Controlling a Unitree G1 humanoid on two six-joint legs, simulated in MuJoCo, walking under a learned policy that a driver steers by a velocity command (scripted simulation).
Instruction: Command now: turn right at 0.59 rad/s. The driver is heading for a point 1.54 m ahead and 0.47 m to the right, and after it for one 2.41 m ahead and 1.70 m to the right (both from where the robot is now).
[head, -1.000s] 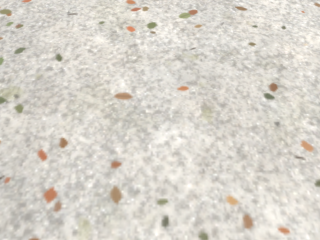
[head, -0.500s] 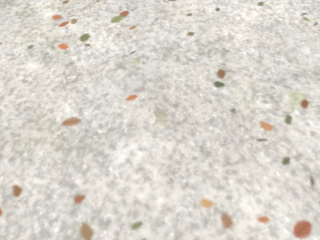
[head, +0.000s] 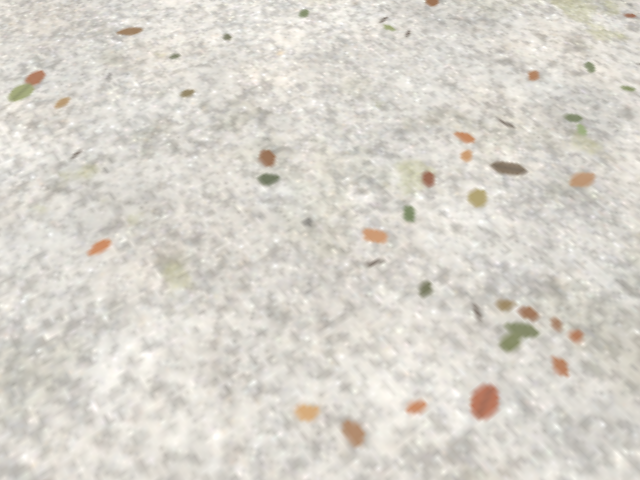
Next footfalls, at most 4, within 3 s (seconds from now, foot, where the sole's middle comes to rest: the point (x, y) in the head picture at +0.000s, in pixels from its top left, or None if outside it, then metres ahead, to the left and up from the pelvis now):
0.08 right None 0.04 -0.14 -0.78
0.56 left None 0.10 0.08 -0.78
0.90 right None -0.03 -0.15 -0.78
1.90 right None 0.32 -0.25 -0.78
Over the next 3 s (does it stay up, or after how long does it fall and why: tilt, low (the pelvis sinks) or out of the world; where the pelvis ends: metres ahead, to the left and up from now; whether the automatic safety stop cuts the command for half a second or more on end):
stays up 0.48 -0.21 0.00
